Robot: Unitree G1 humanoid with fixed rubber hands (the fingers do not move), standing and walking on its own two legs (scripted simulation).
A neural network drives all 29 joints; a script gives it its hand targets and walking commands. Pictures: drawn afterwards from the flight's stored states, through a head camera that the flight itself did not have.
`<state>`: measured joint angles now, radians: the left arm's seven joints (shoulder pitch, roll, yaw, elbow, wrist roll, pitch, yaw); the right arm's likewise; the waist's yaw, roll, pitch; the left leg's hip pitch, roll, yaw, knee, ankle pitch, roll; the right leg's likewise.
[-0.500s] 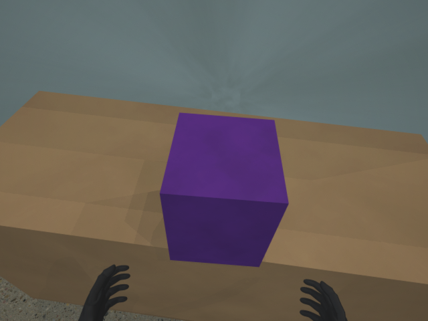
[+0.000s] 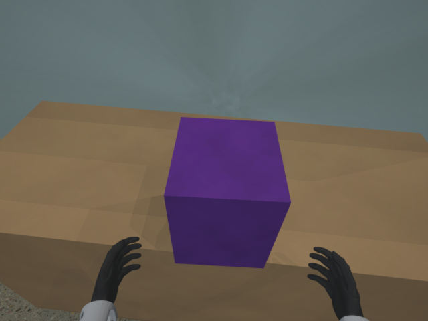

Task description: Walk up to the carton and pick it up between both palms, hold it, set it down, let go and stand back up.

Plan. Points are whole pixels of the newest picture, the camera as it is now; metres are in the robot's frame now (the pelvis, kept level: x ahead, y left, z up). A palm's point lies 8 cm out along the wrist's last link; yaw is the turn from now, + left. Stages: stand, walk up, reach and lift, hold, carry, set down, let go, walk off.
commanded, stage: reach and lift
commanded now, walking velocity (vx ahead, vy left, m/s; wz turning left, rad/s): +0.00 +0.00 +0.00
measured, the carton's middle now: (223, 194) +0.39 +0.01 +0.02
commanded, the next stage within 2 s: none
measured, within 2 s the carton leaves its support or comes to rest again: neither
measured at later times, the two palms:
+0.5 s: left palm (107, 226) +0.26 +0.21 +0.07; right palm (343, 240) +0.27 -0.20 +0.06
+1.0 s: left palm (111, 169) +0.34 +0.21 +0.13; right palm (344, 186) +0.34 -0.20 +0.12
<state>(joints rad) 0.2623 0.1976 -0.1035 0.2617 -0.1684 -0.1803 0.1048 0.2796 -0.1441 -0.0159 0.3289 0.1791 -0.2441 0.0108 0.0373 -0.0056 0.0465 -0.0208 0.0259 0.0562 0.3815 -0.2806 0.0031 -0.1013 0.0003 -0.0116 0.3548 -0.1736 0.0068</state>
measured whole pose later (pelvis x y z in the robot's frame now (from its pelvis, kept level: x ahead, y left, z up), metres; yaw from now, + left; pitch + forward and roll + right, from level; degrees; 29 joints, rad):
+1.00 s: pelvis -0.01 -0.01 +0.00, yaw +0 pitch +1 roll +0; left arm -0.41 0.27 0.18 0.09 -0.18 0.62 0.03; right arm -0.38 -0.27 0.00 0.23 0.36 0.34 -0.15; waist 0.00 -0.01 0.00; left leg -0.13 0.03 0.04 0.35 -0.23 -0.01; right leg -0.21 0.02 -0.01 0.32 -0.13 -0.01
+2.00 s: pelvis -0.01 -0.01 +0.00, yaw +3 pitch +9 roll -1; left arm -0.71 0.24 0.07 0.86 -0.17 0.15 0.07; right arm -0.67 -0.15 -0.07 0.85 0.22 0.10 -0.12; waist 0.01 0.00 -0.11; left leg -0.33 0.03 -0.01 0.43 -0.24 -0.01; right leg -0.37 0.01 -0.03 0.35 -0.13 -0.01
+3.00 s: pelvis -0.03 -0.02 -0.01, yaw +5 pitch +14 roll -1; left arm -0.91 0.08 0.33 1.29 0.13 -0.29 0.08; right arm -0.80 0.03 -0.42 1.09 -0.23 -0.21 -0.14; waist -0.03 -0.01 -0.15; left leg -0.51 0.02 -0.04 0.49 -0.22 -0.02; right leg -0.53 0.00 -0.06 0.42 -0.14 -0.02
